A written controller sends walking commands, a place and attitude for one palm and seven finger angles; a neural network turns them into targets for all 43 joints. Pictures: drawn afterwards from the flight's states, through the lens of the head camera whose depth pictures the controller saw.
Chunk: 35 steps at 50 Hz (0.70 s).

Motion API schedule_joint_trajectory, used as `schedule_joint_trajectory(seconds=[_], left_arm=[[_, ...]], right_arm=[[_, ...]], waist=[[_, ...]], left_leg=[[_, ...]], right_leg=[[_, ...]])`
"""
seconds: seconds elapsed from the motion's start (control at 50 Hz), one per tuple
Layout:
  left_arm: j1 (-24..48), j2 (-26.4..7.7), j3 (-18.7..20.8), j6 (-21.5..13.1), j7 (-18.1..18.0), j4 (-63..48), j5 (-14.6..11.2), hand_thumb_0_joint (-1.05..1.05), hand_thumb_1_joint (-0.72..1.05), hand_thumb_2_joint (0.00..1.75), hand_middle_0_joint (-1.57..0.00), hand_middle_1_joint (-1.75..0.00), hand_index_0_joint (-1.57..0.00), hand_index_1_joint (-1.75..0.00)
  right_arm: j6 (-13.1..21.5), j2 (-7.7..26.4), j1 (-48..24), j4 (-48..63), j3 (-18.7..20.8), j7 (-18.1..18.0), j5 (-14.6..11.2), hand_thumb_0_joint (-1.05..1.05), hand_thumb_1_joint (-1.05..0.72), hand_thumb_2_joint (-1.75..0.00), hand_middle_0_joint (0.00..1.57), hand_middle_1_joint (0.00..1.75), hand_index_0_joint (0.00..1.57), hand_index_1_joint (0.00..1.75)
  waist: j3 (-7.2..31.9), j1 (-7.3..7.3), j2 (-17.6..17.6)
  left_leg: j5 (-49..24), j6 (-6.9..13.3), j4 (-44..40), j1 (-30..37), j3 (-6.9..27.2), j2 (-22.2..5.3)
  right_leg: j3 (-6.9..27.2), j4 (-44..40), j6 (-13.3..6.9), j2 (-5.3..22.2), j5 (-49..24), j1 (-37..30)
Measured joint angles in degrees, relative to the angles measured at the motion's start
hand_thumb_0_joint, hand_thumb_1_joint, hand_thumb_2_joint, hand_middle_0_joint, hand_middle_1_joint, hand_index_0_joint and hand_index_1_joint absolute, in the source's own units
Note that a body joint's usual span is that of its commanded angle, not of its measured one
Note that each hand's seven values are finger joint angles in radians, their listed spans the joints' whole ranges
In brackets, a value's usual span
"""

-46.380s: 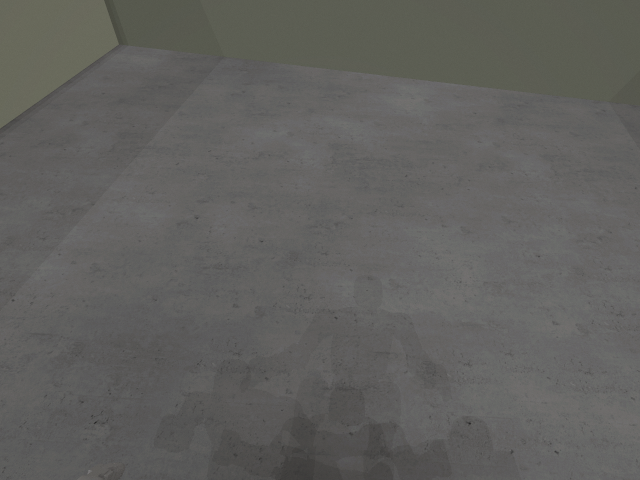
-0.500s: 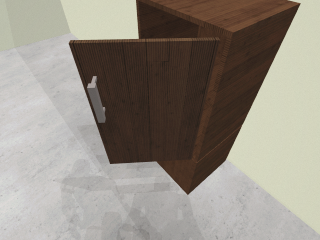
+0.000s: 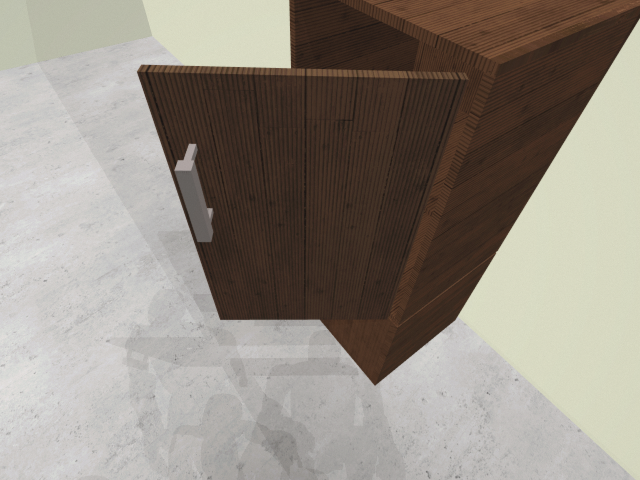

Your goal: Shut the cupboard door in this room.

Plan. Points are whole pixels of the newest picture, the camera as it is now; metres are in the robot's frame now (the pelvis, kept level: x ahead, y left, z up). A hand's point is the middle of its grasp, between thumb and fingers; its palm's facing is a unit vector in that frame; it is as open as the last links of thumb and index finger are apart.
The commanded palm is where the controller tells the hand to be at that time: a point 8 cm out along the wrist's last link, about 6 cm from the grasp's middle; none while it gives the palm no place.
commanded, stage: come to a stop and stand still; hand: left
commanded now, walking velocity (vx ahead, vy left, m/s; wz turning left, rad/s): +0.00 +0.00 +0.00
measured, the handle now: (198, 194) +0.47 +0.21 +0.08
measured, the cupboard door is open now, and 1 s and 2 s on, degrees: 54 54 54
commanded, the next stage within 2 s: look again from close up in 0.26 s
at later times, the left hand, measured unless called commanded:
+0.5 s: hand out of the picture +0.03 +0.18 -0.18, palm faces -0.01 -0.98 -0.22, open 7.4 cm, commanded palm none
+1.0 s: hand out of the picture +0.03 +0.23 -0.18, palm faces +0.03 -0.97 -0.24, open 7.4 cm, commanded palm +0.10 +0.27 -0.07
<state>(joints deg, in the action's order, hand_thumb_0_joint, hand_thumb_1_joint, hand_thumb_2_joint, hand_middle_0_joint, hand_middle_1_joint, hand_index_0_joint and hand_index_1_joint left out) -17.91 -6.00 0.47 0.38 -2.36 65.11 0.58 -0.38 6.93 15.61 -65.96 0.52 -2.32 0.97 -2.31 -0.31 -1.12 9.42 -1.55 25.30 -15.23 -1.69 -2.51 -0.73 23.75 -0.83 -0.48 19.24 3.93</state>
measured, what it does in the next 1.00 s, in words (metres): stands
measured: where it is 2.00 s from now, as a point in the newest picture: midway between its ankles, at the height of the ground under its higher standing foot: outside the picture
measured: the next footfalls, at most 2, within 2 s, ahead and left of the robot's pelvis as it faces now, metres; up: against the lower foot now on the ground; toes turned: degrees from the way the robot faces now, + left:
none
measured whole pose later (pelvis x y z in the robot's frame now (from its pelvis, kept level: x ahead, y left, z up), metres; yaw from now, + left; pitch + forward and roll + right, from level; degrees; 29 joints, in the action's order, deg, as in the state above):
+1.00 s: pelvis +0.00 +0.03 -0.01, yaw -1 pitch +0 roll +0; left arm -20.1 -11.8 1.9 3.5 -2.2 50.6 0.0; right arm 1.7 11.3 13.9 -58.3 -0.8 -1.0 0.3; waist -2.9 0.0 -0.7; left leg 13.3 1.0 31.8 -18.1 -3.7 -1.2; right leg 1.0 29.4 1.6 1.5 21.7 7.0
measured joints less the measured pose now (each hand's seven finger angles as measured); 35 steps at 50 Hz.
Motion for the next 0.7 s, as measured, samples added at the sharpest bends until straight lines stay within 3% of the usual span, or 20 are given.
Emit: schedule_joint_trajectory(seconds=[0.38, 0.44, 0.5, 0.7], left_arm=[[1.89, -2.33, -0.31, -0.82, -0.50, -1.23, 0.41, 0.00, 0.91, 0.90, -0.20, -0.30, -0.20, -0.30], [0.73, -1.88, -0.82, -2.28, -1.14, -3.07, 0.80, 0.00, 0.91, 0.90, -0.20, -0.30, -0.20, -0.30], [0.52, -2.22, -0.96, -2.49, -1.07, -4.38, 0.57, 0.00, 0.91, 0.90, -0.20, -0.30, -0.20, -0.30], [2.06, -4.67, -1.15, -0.51, -0.65, -7.24, 0.39, 0.00, 0.91, 0.90, -0.20, -0.30, -0.20, -0.30]], right_arm=[[0.25, 2.37, -3.83, 1.64, -0.29, 0.47, -0.24, 0.00, -0.92, -0.90, 0.20, 0.30, 0.20, 0.30], [0.67, 3.44, -3.32, 4.83, -0.16, 1.14, -0.09, 0.00, -0.92, -0.90, 0.20, 0.30, 0.20, 0.30], [1.31, 3.68, -2.35, 6.95, -0.20, 1.21, -0.01, 0.00, -0.92, -0.90, 0.20, 0.30, 0.19, 0.30], [0.34, 3.31, -2.06, 7.35, -0.86, 1.42, 0.08, 0.00, -0.93, -0.90, 0.20, 0.30, 0.20, 0.30]], waist=[[-0.23, 0.54, 0.14], [-0.10, 0.01, 1.92], [0.03, -0.55, 1.99], [0.99, -0.03, 1.13]], left_leg=[[1.85, 0.10, 0.79, 0.98, -0.38, 0.20], [4.82, 0.58, 5.57, -1.80, -0.19, -0.85], [6.10, 0.68, 7.99, -2.43, -0.49, -0.10], [6.53, 2.31, 9.20, -2.17, -1.67, 1.41]], right_leg=[[0.24, -2.17, 0.32, 0.33, 0.57, -2.32], [0.69, 0.42, 0.47, -0.65, 1.52, -0.27], [0.86, 4.41, 0.83, 0.19, 3.77, 0.99], [1.73, 7.39, 2.17, 1.95, 5.13, 1.68]])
